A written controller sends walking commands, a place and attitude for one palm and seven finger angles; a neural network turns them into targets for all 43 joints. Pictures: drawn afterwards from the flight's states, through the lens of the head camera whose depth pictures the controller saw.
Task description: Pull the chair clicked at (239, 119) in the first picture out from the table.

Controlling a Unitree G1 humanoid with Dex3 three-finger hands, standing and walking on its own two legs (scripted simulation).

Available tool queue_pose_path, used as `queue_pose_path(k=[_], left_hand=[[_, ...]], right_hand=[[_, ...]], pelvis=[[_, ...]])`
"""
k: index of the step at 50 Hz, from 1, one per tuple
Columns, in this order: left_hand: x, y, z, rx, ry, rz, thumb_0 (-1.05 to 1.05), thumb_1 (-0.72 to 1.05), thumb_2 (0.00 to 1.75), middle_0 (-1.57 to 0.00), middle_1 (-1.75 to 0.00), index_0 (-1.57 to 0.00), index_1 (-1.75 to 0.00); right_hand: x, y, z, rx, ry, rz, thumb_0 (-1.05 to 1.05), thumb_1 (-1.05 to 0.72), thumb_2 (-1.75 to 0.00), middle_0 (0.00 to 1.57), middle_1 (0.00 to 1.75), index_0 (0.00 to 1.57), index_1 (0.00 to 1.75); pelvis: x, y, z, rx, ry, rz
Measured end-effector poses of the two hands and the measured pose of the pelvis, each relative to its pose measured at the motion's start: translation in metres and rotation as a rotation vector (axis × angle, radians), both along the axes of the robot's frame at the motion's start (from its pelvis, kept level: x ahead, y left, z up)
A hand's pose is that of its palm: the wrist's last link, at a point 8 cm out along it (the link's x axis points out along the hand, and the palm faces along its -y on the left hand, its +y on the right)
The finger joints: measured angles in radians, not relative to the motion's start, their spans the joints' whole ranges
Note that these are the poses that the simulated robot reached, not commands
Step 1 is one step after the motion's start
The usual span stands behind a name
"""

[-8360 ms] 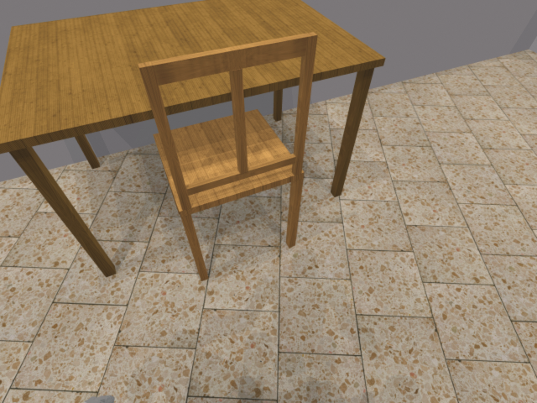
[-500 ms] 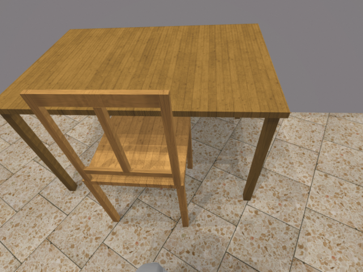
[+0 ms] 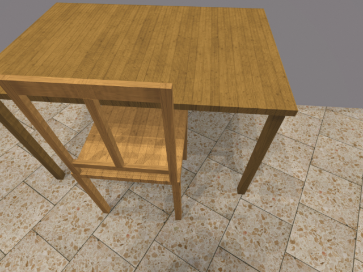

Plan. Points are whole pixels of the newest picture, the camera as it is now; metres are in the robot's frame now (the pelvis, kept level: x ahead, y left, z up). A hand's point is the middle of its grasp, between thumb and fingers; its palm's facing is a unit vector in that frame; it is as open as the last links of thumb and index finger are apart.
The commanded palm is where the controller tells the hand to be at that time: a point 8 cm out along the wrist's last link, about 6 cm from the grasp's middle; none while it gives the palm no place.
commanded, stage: come to a stop and stand still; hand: left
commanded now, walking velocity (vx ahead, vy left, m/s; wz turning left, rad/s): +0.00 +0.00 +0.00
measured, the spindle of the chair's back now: (107, 137) +0.47 +0.27 -0.06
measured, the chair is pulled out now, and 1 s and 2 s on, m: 0.00 0.00 0.00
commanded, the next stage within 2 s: look again from close up in 1.56 s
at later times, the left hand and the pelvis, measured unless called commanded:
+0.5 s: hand out of the picture +0.02 +0.15 -0.16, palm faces +0.05 -0.98 -0.19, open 7.3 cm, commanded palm none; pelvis -0.05 -0.02 +0.00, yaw +3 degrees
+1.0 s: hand out of the picture -0.08 +0.16 -0.17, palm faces +0.05 -0.99 -0.16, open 7.4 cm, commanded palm none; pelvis -0.05 +0.00 +0.01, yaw +1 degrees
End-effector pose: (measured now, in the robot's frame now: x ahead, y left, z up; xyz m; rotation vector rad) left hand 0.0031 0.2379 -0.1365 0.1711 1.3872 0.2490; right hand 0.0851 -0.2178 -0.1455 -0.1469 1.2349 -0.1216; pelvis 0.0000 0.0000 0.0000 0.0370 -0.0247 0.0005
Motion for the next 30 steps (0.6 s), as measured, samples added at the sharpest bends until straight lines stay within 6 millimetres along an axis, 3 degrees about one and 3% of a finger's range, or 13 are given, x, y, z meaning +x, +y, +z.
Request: queue_pose_path(k=[4,10,17,22,30], left_hand=[[0.014,-0.001,0.007,0.052,-0.08,-0.061,0.0,0.91,0.9,-0.19,-0.3,-0.2,-0.3],[0.03,-0.011,0.016,0.074,-0.198,-0.089,0.0,0.91,0.9,-0.19,-0.3,-0.2,-0.3],[0.04,-0.022,0.005,0.009,-0.284,-0.095,0.0,0.91,0.9,-0.2,-0.3,-0.2,-0.3],[0.022,-0.033,0.003,-0.05,-0.258,-0.089,0.0,0.91,0.9,-0.2,-0.3,-0.2,-0.3],[-0.037,-0.026,0.002,-0.044,-0.126,-0.05,0.0,0.93,0.9,-0.2,-0.3,-0.2,-0.3]], right_hand=[[-0.02,-0.024,-0.008,0.013,0.002,-0.017,0.0,-0.91,-0.9,0.21,0.3,0.2,0.29],[-0.046,-0.058,-0.002,-0.026,-0.022,-0.055,0.01,-0.91,-0.9,0.2,0.3,0.2,0.29],[-0.074,-0.063,0.008,-0.077,-0.011,-0.039,0.01,-0.91,-0.9,0.2,0.3,0.19,0.29],[-0.095,-0.045,0.016,-0.057,0.023,-0.009,0.01,-0.91,-0.9,0.2,0.3,0.19,0.29],[-0.119,-0.025,0.009,-0.01,0.078,-0.009,0.01,-0.92,-0.9,0.2,0.3,0.2,0.29]], pelvis=[[-0.008,-0.017,-0.006,-0.007,-0.015,0.003],[-0.017,-0.028,-0.006,-0.025,-0.014,0.027],[-0.034,-0.028,-0.009,-0.057,-0.023,0.061],[-0.046,-0.025,-0.001,-0.05,-0.024,0.045],[-0.057,-0.019,0.003,-0.05,-0.011,0.04]])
